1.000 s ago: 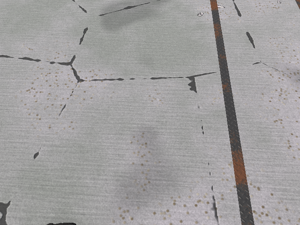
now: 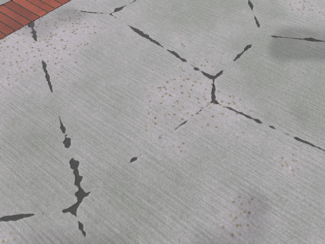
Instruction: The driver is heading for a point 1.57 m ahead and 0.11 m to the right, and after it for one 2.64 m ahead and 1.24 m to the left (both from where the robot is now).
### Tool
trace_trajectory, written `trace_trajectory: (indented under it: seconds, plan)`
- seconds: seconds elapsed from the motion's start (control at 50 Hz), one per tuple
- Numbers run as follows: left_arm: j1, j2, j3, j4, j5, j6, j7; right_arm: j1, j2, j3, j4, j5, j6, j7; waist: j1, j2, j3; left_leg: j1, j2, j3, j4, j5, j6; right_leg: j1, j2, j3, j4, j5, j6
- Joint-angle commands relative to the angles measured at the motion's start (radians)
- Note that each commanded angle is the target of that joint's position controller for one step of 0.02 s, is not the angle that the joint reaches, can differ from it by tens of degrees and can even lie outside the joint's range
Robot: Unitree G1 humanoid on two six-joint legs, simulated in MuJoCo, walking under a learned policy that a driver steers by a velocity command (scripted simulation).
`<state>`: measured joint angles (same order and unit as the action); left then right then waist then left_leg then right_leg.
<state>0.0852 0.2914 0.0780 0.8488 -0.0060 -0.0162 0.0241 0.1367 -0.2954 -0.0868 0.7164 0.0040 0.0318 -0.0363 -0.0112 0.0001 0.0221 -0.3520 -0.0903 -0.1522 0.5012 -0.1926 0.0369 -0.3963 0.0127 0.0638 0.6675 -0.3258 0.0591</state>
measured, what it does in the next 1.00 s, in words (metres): walks ahead: right foot, then left foot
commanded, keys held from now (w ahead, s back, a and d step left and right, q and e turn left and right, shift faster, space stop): no key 0.42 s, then w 0.58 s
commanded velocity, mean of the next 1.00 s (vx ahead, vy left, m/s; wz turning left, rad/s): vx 0.18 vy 0.00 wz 0.09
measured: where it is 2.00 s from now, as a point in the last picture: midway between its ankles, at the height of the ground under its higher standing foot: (156, 173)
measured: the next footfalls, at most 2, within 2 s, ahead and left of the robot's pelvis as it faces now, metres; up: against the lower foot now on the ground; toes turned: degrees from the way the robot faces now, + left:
right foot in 0.04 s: +0.09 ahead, -0.12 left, +0.00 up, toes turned +1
left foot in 0.36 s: +0.01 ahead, +0.13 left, +0.00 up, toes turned +0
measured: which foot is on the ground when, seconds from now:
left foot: down 0.00-0.04, up 0.06-0.34, down 0.36-0.70, up 0.72-1.00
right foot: up 0.00-0.02, down 0.04-1.00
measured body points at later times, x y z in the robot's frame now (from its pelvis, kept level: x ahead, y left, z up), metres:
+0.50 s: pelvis +0.00 +0.00 +0.00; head +0.01 +0.01 +0.45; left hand +0.09 +0.27 -0.13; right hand +0.13 -0.26 -0.12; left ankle -0.02 +0.13 -0.74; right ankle +0.01 -0.13 -0.73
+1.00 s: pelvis +0.15 -0.02 +0.01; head +0.18 -0.04 +0.46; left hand +0.10 +0.24 -0.12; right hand +0.37 -0.26 -0.09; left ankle +0.30 +0.16 -0.68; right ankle +0.05 -0.12 -0.74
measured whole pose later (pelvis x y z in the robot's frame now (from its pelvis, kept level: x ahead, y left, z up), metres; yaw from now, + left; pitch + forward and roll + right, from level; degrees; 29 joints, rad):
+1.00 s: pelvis +0.15 -0.02 +0.01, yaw +3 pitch +1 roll +0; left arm 0.42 0.24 0.03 0.95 0.00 -0.08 0.00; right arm 0.09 -0.28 -0.06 0.75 0.02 -0.07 0.02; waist 0.09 0.03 0.02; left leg -0.64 0.09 -0.01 0.71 -0.01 0.00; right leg 0.04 0.03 -0.03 0.20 -0.27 -0.05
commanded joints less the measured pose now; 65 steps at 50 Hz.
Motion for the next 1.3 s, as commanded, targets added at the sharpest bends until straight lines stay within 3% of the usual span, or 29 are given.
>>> trace_trajectory:
  seconds: [0.02,0.04,0.06,0.08,0.1,0.12,0.16,0.26,0.34,0.38,0.42,0.46,0.54,0.6,0.68,0.7,0.72,0.76,0.8,0.96,1.08,1.12,1.16,1.18,1.2,1.22,1.24,1.26,1.3]
  plan:
    - [0.062,0.083,0.017,-0.043,0.004,-0.027,-0.019,-0.018,-0.128,-0.019,-0.067,0.007,0.002,-0.008,0.043,0.150,-0.145,0.125,0.216,-0.242,-0.046,0.239,0.126,0.151,-0.004,-0.034,-0.258,0.158,-0.039]
    - [0.082,0.128,0.025,-0.042,0.020,-0.027,-0.020,0.015,-0.102,-0.010,-0.066,0.003,0.004,-0.012,0.032,0.076,-0.145,0.055,0.163,-0.200,0.027,0.111,0.074,0.242,-0.105,0.051,-0.309,0.245,-0.076]
    - [0.067,0.196,0.033,-0.059,0.037,-0.021,-0.013,0.067,-0.051,0.005,-0.070,-0.013,-0.001,-0.010,-0.025,-0.168,-0.144,-0.081,0.022,-0.056,0.229,-0.226,0.013,0.324,-0.305,0.255,-0.327,0.481,-0.166]
    - [0.062,0.184,0.026,-0.058,0.065,-0.023,-0.017,0.025,-0.110,-0.015,-0.102,-0.008,-0.013,-0.009,-0.008,-0.298,-0.106,-0.172,-0.024,-0.007,0.375,-0.461,-0.029,0.227,-0.428,0.440,-0.367,0.534,-0.346]
    - [0.034,0.159,0.021,-0.078,0.057,-0.030,-0.016,0.022,-0.183,-0.037,-0.080,-0.002,-0.018,-0.008,0.004,-0.202,-0.090,-0.174,0.006,-0.041,0.535,-0.433,-0.047,0.213,-0.406,0.403,-0.371,0.499,-0.370]
    - [0.009,0.149,0.020,-0.080,0.038,-0.031,-0.012,0.033,-0.187,-0.046,-0.061,0.006,-0.015,-0.007,-0.007,-0.155,-0.080,-0.200,0.005,-0.037,0.606,-0.373,-0.061,0.229,-0.348,0.317,-0.351,0.476,-0.326]
    - [-0.016,0.110,0.006,-0.082,0.010,-0.028,-0.007,0.054,-0.128,-0.035,-0.031,0.001,0.002,-0.011,-0.015,-0.125,-0.062,-0.200,0.022,-0.042,0.629,-0.294,-0.096,0.238,-0.281,0.217,-0.332,0.465,-0.274]
    - [0.040,0.108,-0.001,-0.045,0.014,-0.004,-0.001,-0.017,-0.019,0.012,-0.036,0.004,-0.003,0.001,0.038,-0.189,-0.087,0.003,0.082,0.117,0.221,-0.253,-0.126,0.255,-0.201,0.091,-0.308,0.484,-0.251]
    - [0.087,0.114,-0.006,-0.020,-0.007,-0.003,-0.008,0.047,-0.074,-0.002,0.008,0.003,-0.005,0.004,0.015,-0.153,-0.077,0.225,0.084,0.126,-0.173,0.073,-0.069,0.202,-0.190,0.107,-0.271,0.413,-0.196]
    - [0.140,0.073,-0.019,-0.020,0.027,-0.031,-0.027,0.051,-0.179,-0.020,0.010,-0.010,0.000,-0.005,0.081,0.073,-0.122,0.336,0.228,-0.015,-0.064,0.341,0.021,0.099,-0.081,-0.006,-0.220,0.197,-0.088]
    - [0.054,0.074,-0.023,-0.013,0.028,-0.030,-0.027,0.015,-0.065,0.006,0.017,-0.018,-0.010,0.018,0.040,0.087,-0.083,0.182,0.191,0.000,-0.095,0.076,0.039,0.194,-0.052,-0.052,-0.215,0.133,-0.028]
    - [0.048,0.069,-0.021,-0.001,0.013,-0.013,-0.016,0.059,-0.095,-0.002,0.045,-0.014,-0.019,0.018,0.018,0.115,-0.045,0.144,0.167,-0.003,-0.137,-0.211,0.038,0.153,-0.004,-0.109,-0.138,-0.018,-0.037]
    - [-0.013,0.067,-0.013,-0.046,-0.023,-0.037,-0.016,0.158,-0.154,-0.015,0.069,0.004,-0.049,0.009,-0.030,0.241,0.130,0.100,0.368,-0.331,-0.329,-0.609,0.181,-0.103,-0.016,-0.091,0.121,-0.164,-0.100]
    - [0.004,0.071,-0.009,-0.048,-0.033,-0.075,-0.041,0.128,-0.135,-0.010,0.060,0.017,-0.073,0.006,-0.010,0.196,0.115,0.178,0.383,-0.301,-0.318,-0.445,0.176,-0.144,-0.070,-0.055,0.085,-0.207,-0.154]
    - [0.263,0.076,0.011,0.078,-0.011,-0.079,-0.054,0.040,-0.092,0.001,0.039,0.015,-0.069,0.017,0.114,0.095,-0.005,-0.053,0.215,-0.036,-0.118,-0.222,0.084,0.396,0.006,-0.126,-0.169,0.113,-0.123]
    - [0.372,0.137,0.025,0.093,-0.009,-0.080,-0.045,0.019,-0.021,0.022,0.018,0.004,-0.076,0.021,0.148,-0.091,-0.031,-0.172,0.122,0.079,0.184,-0.188,0.018,0.505,-0.165,0.129,-0.296,0.001,-0.173]
    - [0.433,0.259,0.047,0.092,-0.003,-0.085,-0.054,0.023,-0.009,0.023,-0.036,0.021,-0.096,0.015,0.146,-0.338,-0.055,-0.377,0.024,0.124,0.463,-0.369,-0.023,0.581,-0.389,0.589,-0.476,-0.167,-0.337]
    - [0.296,0.139,0.010,0.049,0.002,-0.098,-0.048,0.022,-0.098,0.001,-0.021,0.053,-0.121,0.019,0.088,-0.157,0.071,-0.527,0.141,0.034,0.666,-0.278,0.016,0.492,-0.392,0.572,-0.514,-0.357,-0.341]
    - [0.232,0.119,-0.004,0.025,0.004,-0.098,-0.048,0.026,-0.084,-0.001,0.000,0.024,-0.127,0.025,0.058,-0.095,0.087,-0.506,0.197,0.063,0.614,-0.111,0.027,0.443,-0.313,0.381,-0.521,-0.160,-0.276]
    - [0.322,0.133,-0.012,0.047,0.003,-0.074,-0.020,-0.150,0.003,0.028,-0.056,0.014,-0.122,0.059,0.096,-0.077,0.068,-0.338,0.168,0.171,0.190,0.210,-0.048,0.364,-0.197,0.034,-0.556,0.343,-0.239]
    - [0.373,0.144,-0.004,0.071,-0.014,-0.059,-0.016,-0.263,-0.029,0.031,-0.105,0.024,-0.134,0.090,0.092,-0.085,0.113,-0.287,0.138,0.170,0.024,0.222,0.000,0.452,-0.269,0.015,-0.524,0.416,-0.232]
    - [0.356,0.166,0.005,0.067,-0.013,-0.053,-0.014,-0.207,-0.068,0.017,-0.096,0.021,-0.136,0.092,0.042,-0.108,0.055,-0.182,0.103,0.189,0.011,0.159,0.035,0.505,-0.278,0.000,-0.426,0.686,-0.212]
    - [0.334,0.166,0.005,0.058,-0.004,-0.038,-0.010,0.054,-0.137,-0.021,-0.022,0.020,-0.130,0.075,-0.100,-0.115,-0.121,0.173,0.052,0.230,0.003,0.150,0.091,0.449,-0.221,-0.056,-0.114,0.955,-0.172]
    - [0.341,0.131,-0.011,0.032,0.014,-0.038,-0.006,0.243,-0.197,-0.038,0.019,0.008,-0.122,0.060,-0.163,-0.026,-0.268,0.512,0.226,0.033,0.055,0.124,0.149,0.208,-0.176,-0.071,0.194,0.671,-0.144]
    - [0.492,-0.033,-0.055,0.019,0.006,-0.060,-0.020,0.286,-0.267,-0.047,0.044,-0.001,-0.123,0.068,-0.060,0.273,-0.438,0.826,0.478,-0.502,-0.071,-0.164,0.320,-0.168,0.032,-0.033,0.557,-0.151,-0.086]
    - [0.403,0.086,-0.029,0.024,-0.024,-0.086,-0.027,0.276,-0.161,-0.021,0.044,0.007,-0.124,0.069,-0.111,0.203,-0.396,0.773,0.466,-0.618,-0.210,-0.307,0.292,-0.282,0.009,0.091,0.670,-0.235,-0.100]
    - [0.286,0.141,-0.011,-0.021,-0.049,-0.099,-0.030,0.191,-0.128,-0.008,0.040,0.009,-0.126,0.065,-0.096,0.162,-0.209,0.626,0.434,-0.456,-0.232,-0.256,0.243,-0.356,-0.042,0.059,0.683,-0.159,-0.113]
    - [0.230,0.132,-0.014,-0.036,-0.043,-0.107,-0.024,0.118,-0.110,-0.001,0.031,0.006,-0.128,0.065,-0.062,0.059,-0.127,0.466,0.398,-0.333,-0.255,-0.133,0.220,-0.321,-0.094,0.033,0.637,-0.061,-0.116]
    - [0.241,0.111,-0.007,-0.032,-0.017,-0.092,-0.020,0.044,-0.066,0.011,0.029,-0.016,-0.139,0.070,0.013,0.056,-0.066,0.261,0.328,-0.174,-0.305,0.044,0.202,-0.213,-0.157,0.034,0.546,0.039,-0.107]
Keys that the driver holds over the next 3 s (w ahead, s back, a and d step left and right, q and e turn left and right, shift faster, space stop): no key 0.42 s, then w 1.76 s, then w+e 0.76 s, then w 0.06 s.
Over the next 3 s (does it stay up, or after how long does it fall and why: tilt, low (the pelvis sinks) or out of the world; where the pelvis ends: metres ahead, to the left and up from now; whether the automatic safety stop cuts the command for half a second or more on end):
stays up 1.26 -0.03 0.00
